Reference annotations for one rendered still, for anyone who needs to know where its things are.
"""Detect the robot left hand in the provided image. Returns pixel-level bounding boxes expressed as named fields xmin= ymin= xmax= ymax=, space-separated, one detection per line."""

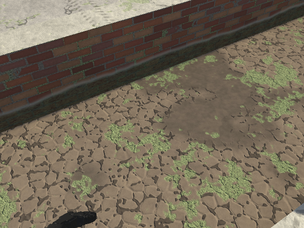
xmin=47 ymin=211 xmax=97 ymax=228

